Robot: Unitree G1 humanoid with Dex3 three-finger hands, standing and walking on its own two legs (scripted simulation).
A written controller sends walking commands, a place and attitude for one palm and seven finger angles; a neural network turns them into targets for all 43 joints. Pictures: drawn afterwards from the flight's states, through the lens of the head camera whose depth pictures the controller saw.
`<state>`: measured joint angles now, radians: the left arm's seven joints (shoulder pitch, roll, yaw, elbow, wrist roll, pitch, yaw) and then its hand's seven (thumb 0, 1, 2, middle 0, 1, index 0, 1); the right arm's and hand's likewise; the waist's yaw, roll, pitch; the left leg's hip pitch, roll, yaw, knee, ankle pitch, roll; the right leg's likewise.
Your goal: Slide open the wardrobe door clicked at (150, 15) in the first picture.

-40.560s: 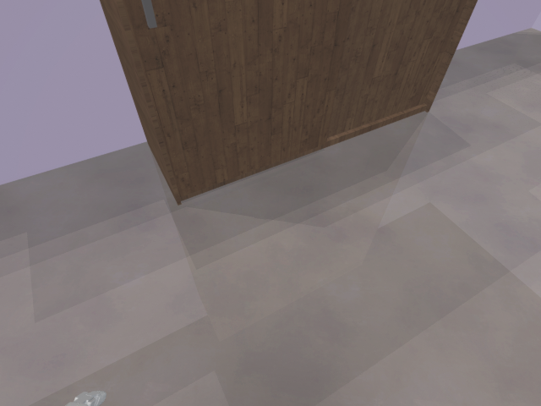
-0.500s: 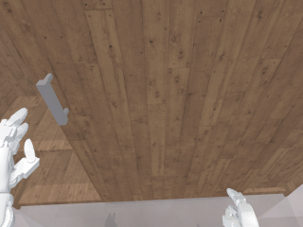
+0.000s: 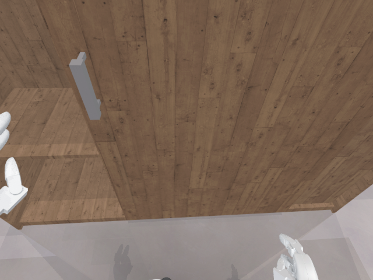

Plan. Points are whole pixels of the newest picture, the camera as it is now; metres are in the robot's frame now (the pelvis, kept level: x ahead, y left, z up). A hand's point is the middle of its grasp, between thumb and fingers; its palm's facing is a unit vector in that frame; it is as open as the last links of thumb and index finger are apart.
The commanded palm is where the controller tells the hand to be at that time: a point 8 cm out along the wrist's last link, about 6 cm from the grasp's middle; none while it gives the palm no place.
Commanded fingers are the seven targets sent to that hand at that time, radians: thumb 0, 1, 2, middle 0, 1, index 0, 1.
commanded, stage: step back with the hand held close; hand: left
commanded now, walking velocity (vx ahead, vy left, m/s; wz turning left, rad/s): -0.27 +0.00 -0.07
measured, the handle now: (89, 87) +0.48 +0.26 +0.15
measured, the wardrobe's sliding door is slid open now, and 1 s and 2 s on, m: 0.55 0.55 0.55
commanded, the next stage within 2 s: stop stepping back and stand still in 0.44 s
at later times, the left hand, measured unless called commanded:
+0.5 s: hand out of the picture +0.11 +0.30 +0.18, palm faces +0.40 -0.82 -0.41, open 7.4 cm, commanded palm +0.06 +0.33 +0.18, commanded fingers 0.00 0.90 0.90 -0.20 -0.30 -0.20 -0.30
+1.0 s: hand out of the picture +0.06 +0.34 +0.17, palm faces +0.33 -0.84 -0.43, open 7.4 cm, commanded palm +0.02 +0.38 +0.18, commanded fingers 0.00 0.90 0.90 -0.20 -0.30 -0.20 -0.30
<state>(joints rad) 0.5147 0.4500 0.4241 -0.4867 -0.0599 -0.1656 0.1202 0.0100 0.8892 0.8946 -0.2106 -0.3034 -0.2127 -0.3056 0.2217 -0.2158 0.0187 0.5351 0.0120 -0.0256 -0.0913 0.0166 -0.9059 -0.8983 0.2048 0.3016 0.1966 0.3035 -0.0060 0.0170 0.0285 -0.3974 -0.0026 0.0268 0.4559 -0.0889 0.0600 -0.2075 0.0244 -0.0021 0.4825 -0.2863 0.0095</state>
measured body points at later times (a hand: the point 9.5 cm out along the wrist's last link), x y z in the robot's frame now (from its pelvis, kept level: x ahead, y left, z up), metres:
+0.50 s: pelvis -0.09 +0.04 +0.00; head -0.08 +0.07 +0.44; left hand +0.08 +0.34 +0.20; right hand +0.10 -0.18 -0.06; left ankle +0.08 +0.09 -0.73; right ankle -0.17 -0.09 -0.74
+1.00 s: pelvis -0.16 +0.10 +0.00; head -0.18 +0.13 +0.44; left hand +0.04 +0.39 +0.20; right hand -0.07 -0.17 -0.09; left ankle -0.09 +0.17 -0.70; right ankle -0.21 +0.01 -0.73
